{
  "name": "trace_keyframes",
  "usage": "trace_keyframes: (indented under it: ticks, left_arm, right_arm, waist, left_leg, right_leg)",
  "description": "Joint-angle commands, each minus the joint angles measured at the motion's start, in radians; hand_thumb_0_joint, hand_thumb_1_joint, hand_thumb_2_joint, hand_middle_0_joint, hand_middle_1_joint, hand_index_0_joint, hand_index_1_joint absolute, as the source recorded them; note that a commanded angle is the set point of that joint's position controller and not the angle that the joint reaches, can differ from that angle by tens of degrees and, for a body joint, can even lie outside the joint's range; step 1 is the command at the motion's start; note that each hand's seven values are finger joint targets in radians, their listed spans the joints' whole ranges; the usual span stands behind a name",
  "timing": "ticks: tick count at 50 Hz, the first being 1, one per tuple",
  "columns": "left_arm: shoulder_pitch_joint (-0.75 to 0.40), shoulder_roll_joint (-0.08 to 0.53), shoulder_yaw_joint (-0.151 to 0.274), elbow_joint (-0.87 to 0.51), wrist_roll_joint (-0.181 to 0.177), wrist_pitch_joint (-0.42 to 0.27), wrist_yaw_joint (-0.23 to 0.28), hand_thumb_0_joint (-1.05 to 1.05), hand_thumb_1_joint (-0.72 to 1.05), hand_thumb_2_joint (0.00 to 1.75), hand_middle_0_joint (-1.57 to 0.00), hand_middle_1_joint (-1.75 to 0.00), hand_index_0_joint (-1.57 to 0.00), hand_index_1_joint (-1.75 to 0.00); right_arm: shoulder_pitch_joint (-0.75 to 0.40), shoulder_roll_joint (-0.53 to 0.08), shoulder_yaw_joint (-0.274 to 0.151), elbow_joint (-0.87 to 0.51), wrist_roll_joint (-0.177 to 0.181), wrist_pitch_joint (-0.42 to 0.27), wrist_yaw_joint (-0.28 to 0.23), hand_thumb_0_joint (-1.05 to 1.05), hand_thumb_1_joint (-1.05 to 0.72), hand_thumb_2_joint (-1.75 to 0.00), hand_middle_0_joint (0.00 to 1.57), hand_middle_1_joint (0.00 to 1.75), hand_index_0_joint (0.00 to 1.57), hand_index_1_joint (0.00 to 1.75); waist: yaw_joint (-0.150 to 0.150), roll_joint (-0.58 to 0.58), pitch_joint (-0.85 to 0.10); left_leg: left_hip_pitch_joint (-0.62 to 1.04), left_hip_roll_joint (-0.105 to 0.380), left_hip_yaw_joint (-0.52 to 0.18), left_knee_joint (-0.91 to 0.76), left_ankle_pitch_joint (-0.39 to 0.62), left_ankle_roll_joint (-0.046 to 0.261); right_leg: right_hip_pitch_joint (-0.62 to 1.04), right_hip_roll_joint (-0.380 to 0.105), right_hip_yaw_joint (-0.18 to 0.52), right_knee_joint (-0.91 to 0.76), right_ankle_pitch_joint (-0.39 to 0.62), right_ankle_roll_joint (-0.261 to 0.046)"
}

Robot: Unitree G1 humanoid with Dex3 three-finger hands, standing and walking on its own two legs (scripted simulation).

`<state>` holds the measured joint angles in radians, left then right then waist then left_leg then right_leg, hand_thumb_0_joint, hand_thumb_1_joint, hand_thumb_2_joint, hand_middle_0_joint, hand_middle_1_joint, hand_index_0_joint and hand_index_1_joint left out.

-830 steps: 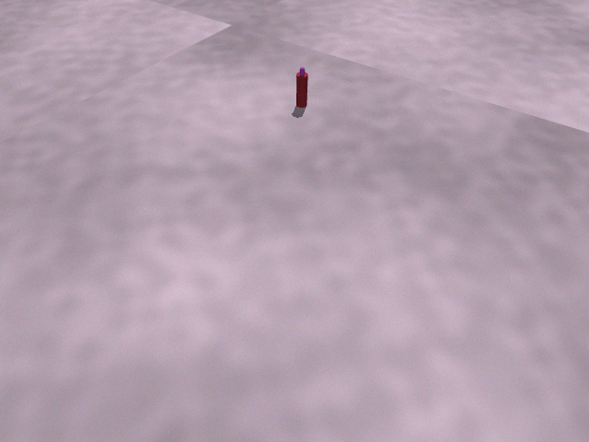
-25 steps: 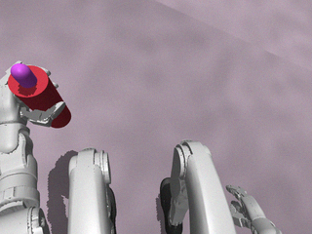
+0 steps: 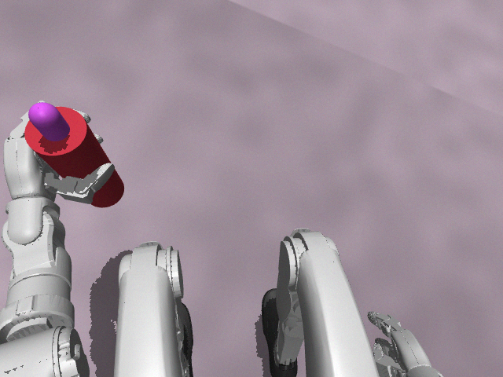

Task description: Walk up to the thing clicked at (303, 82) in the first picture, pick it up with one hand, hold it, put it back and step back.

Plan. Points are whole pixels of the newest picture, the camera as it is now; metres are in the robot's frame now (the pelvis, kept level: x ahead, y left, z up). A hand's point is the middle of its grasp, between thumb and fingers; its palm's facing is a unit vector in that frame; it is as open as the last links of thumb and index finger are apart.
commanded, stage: lift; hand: left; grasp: from the side
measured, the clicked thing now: (80, 159) +0.44 +0.23 -0.05
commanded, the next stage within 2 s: none
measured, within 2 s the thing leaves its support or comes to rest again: neither
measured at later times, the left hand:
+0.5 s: hand (48, 155) +0.41 +0.22 +0.05, palm faces +0.08 -1.00 -0.05, open 9.6 cm
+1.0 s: hand out of the picture +0.39 +0.21 +0.23, palm faces +0.13 -0.99 -0.04, open 9.6 cm
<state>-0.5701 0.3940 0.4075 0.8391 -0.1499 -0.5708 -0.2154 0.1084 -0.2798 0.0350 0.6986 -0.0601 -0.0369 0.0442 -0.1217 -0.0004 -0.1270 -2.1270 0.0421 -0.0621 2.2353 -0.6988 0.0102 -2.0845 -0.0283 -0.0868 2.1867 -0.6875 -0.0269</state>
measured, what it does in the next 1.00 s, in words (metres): rises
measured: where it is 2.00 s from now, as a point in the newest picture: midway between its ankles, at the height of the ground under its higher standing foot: (231, 359)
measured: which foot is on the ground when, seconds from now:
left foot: down 0.00-1.00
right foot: down 0.00-1.00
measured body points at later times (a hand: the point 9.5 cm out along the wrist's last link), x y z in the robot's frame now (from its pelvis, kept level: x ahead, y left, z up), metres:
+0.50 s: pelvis +0.00 +0.00 +0.06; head +0.19 +0.03 +0.47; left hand +0.40 +0.28 +0.05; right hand +0.15 -0.26 -0.07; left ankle +0.08 +0.12 -0.35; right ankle +0.09 -0.11 -0.35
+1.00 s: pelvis +0.04 +0.01 +0.21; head +0.16 +0.03 +0.65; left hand +0.37 +0.27 +0.24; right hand +0.20 -0.24 +0.11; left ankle +0.08 +0.12 -0.35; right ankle +0.09 -0.11 -0.35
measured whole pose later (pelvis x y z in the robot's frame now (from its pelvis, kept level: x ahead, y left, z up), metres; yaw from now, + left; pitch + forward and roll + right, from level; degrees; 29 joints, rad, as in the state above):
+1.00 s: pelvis +0.04 +0.01 +0.21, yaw +2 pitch +24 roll -4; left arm -0.15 0.28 0.20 0.32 -0.20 -0.28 -0.08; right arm 0.17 -0.24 0.01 0.63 0.05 -0.07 -0.04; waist -0.05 0.03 -0.18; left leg -1.35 0.04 -0.04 1.54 -0.62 0.00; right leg -1.31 -0.01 -0.08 1.49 -0.60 -0.01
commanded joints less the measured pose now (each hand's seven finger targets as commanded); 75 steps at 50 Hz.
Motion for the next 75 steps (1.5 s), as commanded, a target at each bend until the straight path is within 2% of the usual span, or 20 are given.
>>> trace_keyframes:
  ticks: [1, 6, 12, 17, 19, 24, 27, 34, 36, 37, 39, 42, 45, 52, 56, 64, 65, 67, 73, 75]
  left_arm:
    - [-0.322, 0.251, 0.057, -0.274, -0.031, -0.115, 0.0, 0.0, 0.15, 1.29, -1.35, -1.47, -1.37, -1.47]
    - [-0.321, 0.273, 0.066, -0.347, -0.047, -0.104, -0.028, 0.0, 0.19, 1.28, -1.35, -1.45, -1.36, -1.46]
    - [-0.315, 0.282, 0.066, -0.472, -0.07, -0.076, -0.034, 0.0, 0.17, 1.27, -1.33, -1.44, -1.35, -1.43]
    - [-0.234, 0.192, 0.003, -0.465, -0.089, -0.033, -0.029, 0.0, 0.18, 1.27, -1.31, -1.42, -1.32, -1.42]
    - [-0.277, 0.239, 0.013, -0.57, -0.084, -0.027, -0.022, 0.0, 0.18, 1.25, -1.3, -1.41, -1.32, -1.4]
    - [-0.165, 0.164, -0.015, -0.595, -0.105, 0.024, 0.008, 0.0, 0.21, 1.29, -1.31, -1.44, -1.33, -1.43]
    - [-0.152, 0.191, -0.009, -0.723, -0.106, 0.044, 0.037, 0.0, 0.22, 1.3, -1.3, -1.44, -1.32, -1.43]
    - [-0.003, 0.127, -0.066, -0.789, -0.092, 0.111, 0.074, 0.0, 0.2, 1.29, -1.28, -1.42, -1.3, -1.42]
    - [0.049, 0.143, -0.037, -0.809, -0.096, 0.128, 0.093, 0.0, 0.18, 1.3, -1.28, -1.42, -1.29, -1.42]
    - [0.037, 0.111, -0.082, -0.843, -0.096, 0.135, 0.093, 0.0, 0.21, 1.31, -1.27, -1.43, -1.29, -1.42]
    - [0.085, 0.097, -0.077, -0.851, -0.101, 0.155, 0.111, 0.0, 0.19, 1.31, -1.27, -1.42, -1.29, -1.42]
    - [0.134, 0.045, -0.145, -0.851, -0.097, 0.184, 0.117, 0.0, 0.17, 1.29, -1.25, -1.41, -1.27, -1.41]
    - [0.146, 0.069, -0.124, -0.79, -0.074, 0.197, 0.138, 0.0, 0.16, 1.28, -1.25, -1.4, -1.27, -1.4]
    - [0.152, 0.081, -0.109, -0.772, -0.069, 0.171, 0.148, 0.0, 0.19, 1.29, -1.26, -1.4, -1.28, -1.4]
    - [0.101, 0.036, -0.186, -0.805, -0.073, 0.145, 0.121, 0.0, 0.17, 1.27, -1.28, -1.41, -1.3, -1.41]
    - [0.126, 0.048, -0.156, -0.769, -0.088, 0.128, 0.103, 0.0, 0.18, 1.26, -1.29, -1.42, -1.31, -1.42]
    - [0.17, 0.008, -0.192, -0.698, -0.081, 0.136, 0.097, 0.0, 0.16, 1.27, -1.29, -1.42, -1.31, -1.42]
    - [0.104, 0.052, -0.165, -0.783, -0.078, 0.118, 0.106, 0.0, 0.17, 1.27, -1.3, -1.43, -1.31, -1.43]
    - [0.145, -0.019, -0.207, -0.712, -0.08, 0.129, 0.116, 0.0, 0.2, 1.31, -1.3, -1.45, -1.31, -1.45]
    - [0.09, 0.04, -0.172, -0.769, -0.071, 0.121, 0.119, 0.0, 0.2, 1.31, -1.29, -1.44, -1.3, -1.44]
  right_arm:
    - [0.133, -0.194, -0.077, -0.056, 0.003, -0.014, -0.012, 0.0, -0.94, -0.91, 0.2, 0.3, 0.2, 0.3]
    - [0.142, -0.206, -0.087, -0.062, 0.013, -0.016, -0.016, 0.0, -0.93, -0.91, 0.2, 0.3, 0.2, 0.3]
    - [0.132, -0.195, -0.094, -0.096, 0.031, -0.022, -0.03, 0.0, -0.93, -0.9, 0.2, 0.3, 0.2, 0.3]
    - [0.123, -0.191, -0.1, -0.1, 0.049, -0.036, -0.042, 0.0, -0.92, -0.9, 0.2, 0.3, 0.2, 0.3]
    - [0.125, -0.188, -0.102, -0.109, 0.053, -0.039, -0.048, 0.0, -0.92, -0.9, 0.2, 0.3, 0.2, 0.3]
    - [0.117, -0.172, -0.102, -0.125, 0.07, -0.045, -0.062, 0.0, -0.91, -0.9, 0.2, 0.3, 0.2, 0.3]
    - [0.129, -0.162, -0.102, -0.129, 0.077, -0.048, -0.065, 0.0, -0.91, -0.9, 0.2, 0.3, 0.2, 0.3]
    - [0.112, -0.144, -0.105, -0.154, 0.095, -0.046, -0.078, 0.0, -0.9, -0.9, 0.2, 0.3, 0.2, 0.3]
    - [0.112, -0.142, -0.105, -0.161, 0.102, -0.045, -0.082, 0.0, -0.9, -0.9, 0.2, 0.3, 0.2, 0.3]
    - [0.107, -0.136, -0.104, -0.167, 0.104, -0.047, -0.083, 0.0, -0.9, -0.9, 0.2, 0.3, 0.2, 0.3]
    - [0.112, -0.131, -0.102, -0.168, 0.106, -0.049, -0.087, 0.0, -0.9, -0.9, 0.2, 0.3, 0.2, 0.3]
    - [0.118, -0.121, -0.093, -0.162, 0.109, -0.058, -0.092, 0.0, -0.9, -0.9, 0.2, 0.3, 0.2, 0.3]
    - [0.113, -0.114, -0.089, -0.158, 0.11, -0.061, -0.097, 0.0, -0.89, -0.9, 0.2, 0.3, 0.2, 0.3]
    - [0.113, -0.105, -0.083, -0.158, 0.104, -0.08, -0.101, 0.0, -0.9, -0.9, 0.2, 0.3, 0.2, 0.3]
    - [0.113, -0.1, -0.075, -0.163, 0.098, -0.089, -0.098, 0.0, -0.91, -0.9, 0.2, 0.3, 0.2, 0.3]
    - [0.126, -0.108, -0.075, -0.152, 0.095, -0.097, -0.097, 0.0, -0.91, -0.9, 0.2, 0.3, 0.2, 0.3]
    - [0.124, -0.104, -0.069, -0.152, 0.093, -0.096, -0.097, 0.0, -0.91, -0.9, 0.2, 0.3, 0.2, 0.3]
    - [0.123, -0.1, -0.069, -0.15, 0.088, -0.094, -0.097, 0.0, -0.91, -0.9, 0.2, 0.3, 0.2, 0.3]
    - [0.131, -0.093, -0.063, -0.153, 0.085, -0.088, -0.099, 0.0, -0.91, -0.9, 0.2, 0.3, 0.2, 0.3]
    - [0.137, -0.101, -0.068, -0.148, 0.082, -0.084, -0.1, 0.0, -0.91, -0.9, 0.2, 0.3, 0.2, 0.3]
  waist:
    - [0.022, 0.172, -0.728]
    - [0.037, 0.233, -0.772]
    - [0.052, 0.215, -0.785]
    - [0.035, 0.165, -0.706]
    - [0.044, 0.175, -0.747]
    - [0.052, 0.156, -0.692]
    - [0.073, 0.16, -0.758]
    - [0.074, 0.139, -0.694]
    - [0.089, 0.12, -0.693]
    - [0.081, 0.122, -0.676]
    - [0.082, 0.107, -0.665]
    - [0.072, 0.112, -0.611]
    - [0.065, 0.099, -0.502]
    - [0.08, 0.111, -0.456]
    - [0.067, 0.153, -0.443]
    - [0.082, 0.11, -0.411]
    - [0.075, 0.082, -0.379]
    - [0.09, 0.114, -0.398]
    - [0.078, 0.086, -0.337]
    - [0.092, 0.127, -0.371]
  left_leg:
    - [0.498, -0.035, 0.014, -0.274, 0.225, 0.019]
    - [0.588, -0.034, 0.005, -0.309, 0.268, 0.013]
    - [0.584, -0.038, 0.012, -0.368, 0.178, 0.017]
    - [0.589, -0.036, 0.0, -0.422, 0.096, 0.019]
    - [0.622, -0.035, 0.002, -0.439, 0.109, 0.019]
    - [0.704, -0.032, -0.007, -0.519, 0.114, 0.015]
    - [0.773, -0.033, 0.001, -0.543, 0.208, 0.019]
    - [0.912, -0.027, -0.017, -0.669, 0.23, 0.015]
    - [0.959, -0.026, -0.021, -0.713, 0.245, 0.014]
    - [0.977, -0.025, -0.018, -0.733, 0.242, 0.014]
    - [1.017, -0.025, -0.017, -0.763, 0.286, 0.015]
    - [1.09, -0.025, -0.015, -0.816, 0.348, 0.014]
    - [1.099, -0.024, -0.016, -0.883, 0.311, 0.012]
    - [1.223, -0.032, -0.006, -1.008, 0.32, 0.006]
    - [1.332, -0.029, -0.009, -1.08, 0.348, -0.004]
    - [1.437, -0.027, -0.013, -1.184, 0.374, -0.008]
    - [1.416, -0.03, -0.007, -1.188, 0.383, -0.005]
    - [1.452, -0.034, 0.0, -1.207, 0.405, -0.006]
    - [1.511, -0.028, -0.003, -1.273, 0.419, -0.011]
    - [1.559, -0.025, -0.003, -1.284, 0.458, -0.014]
  right_leg:
    - [0.397, 0.043, 0.02, -0.246, 0.229, -0.018]
    - [0.382, 0.041, 0.016, -0.242, 0.253, -0.026]
    - [0.446, 0.038, 0.033, -0.313, 0.19, -0.023]
    - [0.45, 0.039, 0.041, -0.382, 0.129, -0.019]
    - [0.484, 0.037, 0.047, -0.405, 0.139, -0.02]
    - [0.535, 0.035, 0.059, -0.49, 0.14, -0.017]
    - [0.639, 0.035, 0.065, -0.529, 0.217, -0.014]
    - [0.744, 0.039, 0.058, -0.646, 0.244, -0.011]
    - [0.801, 0.041, 0.056, -0.684, 0.261, -0.008]
    - [0.817, 0.042, 0.058, -0.709, 0.261, -0.007]
    - [0.878, 0.045, 0.056, -0.752, 0.303, -0.003]
    - [0.924, 0.049, 0.052, -0.811, 0.356, -0.001]
    - [0.969, 0.049, 0.053, -0.87, 0.334, 0.0]
    - [1.105, 0.045, 0.059, -0.99, 0.349, -0.001]
    - [1.138, 0.048, 0.051, -1.039, 0.367, -0.004]
    - [1.246, 0.05, 0.039, -1.135, 0.389, -0.002]
    - [1.263, 0.049, 0.04, -1.148, 0.402, -0.001]
    - [1.297, 0.049, 0.042, -1.163, 0.424, -0.001]
    - [1.333, 0.054, 0.033, -1.212, 0.428, -0.004]
    - [1.344, 0.051, 0.035, -1.219, 0.448, -0.007]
